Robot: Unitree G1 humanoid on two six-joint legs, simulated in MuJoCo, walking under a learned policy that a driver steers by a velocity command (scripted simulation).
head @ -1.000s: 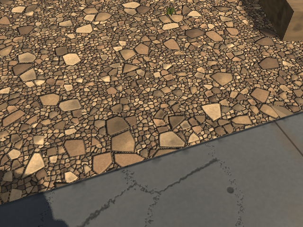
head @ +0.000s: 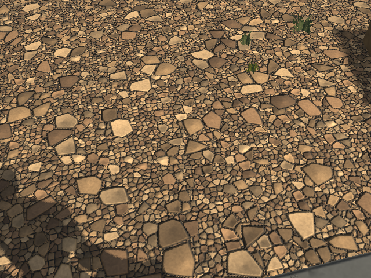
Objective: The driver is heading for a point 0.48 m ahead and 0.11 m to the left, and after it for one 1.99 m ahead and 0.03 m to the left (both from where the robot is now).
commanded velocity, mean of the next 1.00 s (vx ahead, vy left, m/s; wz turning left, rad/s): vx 0.07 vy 0.00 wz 0.52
